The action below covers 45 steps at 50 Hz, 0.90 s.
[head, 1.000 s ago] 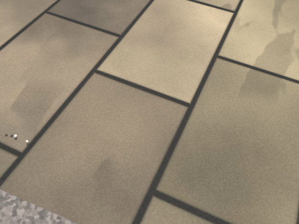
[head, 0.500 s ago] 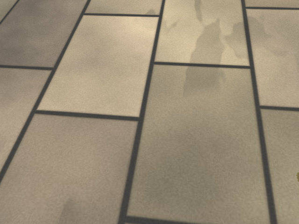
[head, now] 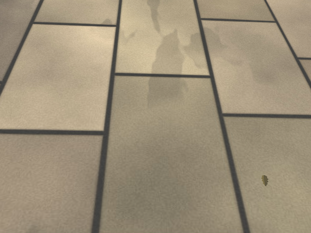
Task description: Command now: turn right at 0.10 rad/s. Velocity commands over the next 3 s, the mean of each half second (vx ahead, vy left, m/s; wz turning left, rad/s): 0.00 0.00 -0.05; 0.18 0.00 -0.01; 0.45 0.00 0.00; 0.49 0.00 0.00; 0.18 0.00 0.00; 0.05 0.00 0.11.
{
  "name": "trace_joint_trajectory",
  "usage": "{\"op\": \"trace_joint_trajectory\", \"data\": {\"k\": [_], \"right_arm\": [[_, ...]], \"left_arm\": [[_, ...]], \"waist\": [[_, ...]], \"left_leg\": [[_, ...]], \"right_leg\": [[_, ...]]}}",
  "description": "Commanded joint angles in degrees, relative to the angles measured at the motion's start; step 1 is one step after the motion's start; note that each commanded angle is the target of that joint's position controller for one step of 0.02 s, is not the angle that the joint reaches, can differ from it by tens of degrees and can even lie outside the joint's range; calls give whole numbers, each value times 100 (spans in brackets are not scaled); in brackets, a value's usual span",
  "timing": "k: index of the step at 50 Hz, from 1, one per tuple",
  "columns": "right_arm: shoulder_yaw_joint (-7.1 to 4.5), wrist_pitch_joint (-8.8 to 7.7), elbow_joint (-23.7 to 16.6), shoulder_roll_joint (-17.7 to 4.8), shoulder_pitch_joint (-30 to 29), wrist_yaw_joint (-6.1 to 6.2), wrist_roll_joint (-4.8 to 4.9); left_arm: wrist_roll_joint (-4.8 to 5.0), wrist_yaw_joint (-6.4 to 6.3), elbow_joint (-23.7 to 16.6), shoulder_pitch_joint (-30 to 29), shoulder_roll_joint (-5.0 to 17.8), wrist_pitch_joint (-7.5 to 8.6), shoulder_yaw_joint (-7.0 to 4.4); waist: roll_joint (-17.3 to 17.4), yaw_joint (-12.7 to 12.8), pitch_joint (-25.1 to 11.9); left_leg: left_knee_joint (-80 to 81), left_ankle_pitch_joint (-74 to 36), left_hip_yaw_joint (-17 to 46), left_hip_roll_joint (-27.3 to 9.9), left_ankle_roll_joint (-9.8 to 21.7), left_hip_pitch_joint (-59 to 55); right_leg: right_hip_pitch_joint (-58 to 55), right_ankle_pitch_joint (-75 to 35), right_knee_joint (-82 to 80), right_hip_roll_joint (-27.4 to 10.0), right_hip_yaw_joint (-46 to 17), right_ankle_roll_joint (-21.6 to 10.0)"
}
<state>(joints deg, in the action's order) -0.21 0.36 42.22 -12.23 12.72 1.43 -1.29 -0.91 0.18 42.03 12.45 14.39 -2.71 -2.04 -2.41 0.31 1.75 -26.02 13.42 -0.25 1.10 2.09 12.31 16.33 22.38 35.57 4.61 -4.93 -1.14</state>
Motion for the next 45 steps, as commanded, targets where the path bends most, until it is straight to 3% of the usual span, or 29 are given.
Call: {"op": "trace_joint_trajectory", "data": {"k": [1, 3, 5, 6, 7, 8, 11, 22, 32, 34, 36, 37, 38, 40, 42, 43, 44, 45], "right_arm": [[-162, -115, -310, -815, -305, 19, 26], [-178, -97, -233, -843, -176, 13, 64], [-171, -109, -219, -772, -87, -3, 58], [-176, -120, -221, -736, 76, -37, 71], [-167, -107, -129, -700, 3, -40, 74], [-181, -86, -103, -742, -114, -33, 59], [-198, -76, 1, -729, -161, -50, 45], [-195, -91, 727, -692, -19, -35, 62], [-151, -87, 1377, -630, 178, 1, 74], [-193, -53, 1478, -732, 279, 1, 60], [-252, 15, 1480, -836, 334, -28, 38], [-239, 16, 1486, -733, 420, -46, 23], [-258, 25, 1504, -767, 505, -52, 47], [-304, -24, 1556, -825, 684, -69, 34], [-401, -63, 1589, -995, 655, -69, 30], [-417, -78, 1544, -998, 481, -83, 54], [-417, -90, 1456, -948, 170, -104, 73], [-399, -107, 1291, -813, -277, -122, 81]], "left_arm": [[-4, 4, -174, 177, 390, 63, -92], [15, -39, -63, 190, 296, 90, -31], [-48, -93, -37, 72, 493, 140, -35], [-36, -108, 20, 8, 679, 161, -73], [25, -87, 125, 22, 589, 169, -79], [19, -78, 173, 46, 454, 185, -35], [0, -124, 356, 45, 455, 229, -14], [18, -174, 1046, 172, 472, 284, 14], [27, -205, 1649, 298, 354, 296, 74], [5, -208, 1733, 409, 396, 276, 57], [-48, -178, 1688, 405, 463, 232, 18], [-76, -156, 1643, 346, 373, 241, 30], [-54, -137, 1608, 354, 303, 248, 44], [-71, -92, 1518, 238, 159, 344, 79], [-83, -51, 1537, 367, 73, 443, 91], [-78, -36, 1575, 527, 90, 489, 85], [-54, -32, 1683, 851, 31, 531, 92], [-56, -60, 1866, 1399, 86, 572, 73]], "waist": [[1212, 116, -248], [1012, 107, -423], [813, 7, -488], [493, -185, -345], [252, -80, -181], [205, -17, -59], [74, -43, -57], [240, -49, 18], [248, -58, 101], [305, -57, 37], [370, -77, 392], [355, -120, 508], [451, -133, 600], [663, -188, 498], [983, -83, 242], [939, 47, 249], [838, 269, 348], [482, 551, 508]], "left_leg": [[698, -2098, 979, -1078, 651, -241], [437, -2240, 900, -985, 523, -421], [442, -1386, 972, -883, 242, -117], [577, -980, 851, -656, 148, 57], [642, -581, 680, -525, 111, -95], [606, -346, 669, -534, 109, -159], [553, -556, 676, -562, 150, -253], [781, -310, 695, -547, 106, -267], [856, -294, 695, -548, 98, -269], [821, 996, 678, -411, 177, -210], [780, 2628, 859, -395, 400, 198], [772, 2784, 985, -468, 482, 177], [864, 3128, 1285, -599, 580, 270], [1192, 3075, 1891, -1010, 787, -32], [1601, 2987, 2247, -1367, 945, 19], [1607, 2966, 2152, -1345, 923, 407], [1408, 2907, 1843, -1139, 814, 958], [710, 2638, 1315, -744, 623, 1778]], "right_leg": [[-244, -102, -309, -143, 218, 104], [-657, -886, -1212, -204, 282, 133], [-1150, -1673, -1440, -609, -183, 115], [-1089, -1978, -1235, -772, -328, 42], [-684, -1648, -1258, -718, -315, -21], [-486, -1410, -1393, -697, -335, -19], [-482, -1471, -1519, -710, -358, -26], [-546, -1323, -1712, -790, -390, -90], [-566, -1323, -1806, -808, -350, -125], [-467, -109, -1675, -612, -238, -210], [88, 1428, -1455, -477, -258, -395], [238, 1509, -1339, -481, -286, -445], [573, 1676, -1246, -477, -350, -473], [678, 861, -820, -398, -62, -387], [155, -61, -317, -241, 508, -311], [-279, -45, -450, -278, 531, -362], [-891, 63, -892, -258, 499, -455], [-1681, 344, -1542, -445, 34, -595]]}}
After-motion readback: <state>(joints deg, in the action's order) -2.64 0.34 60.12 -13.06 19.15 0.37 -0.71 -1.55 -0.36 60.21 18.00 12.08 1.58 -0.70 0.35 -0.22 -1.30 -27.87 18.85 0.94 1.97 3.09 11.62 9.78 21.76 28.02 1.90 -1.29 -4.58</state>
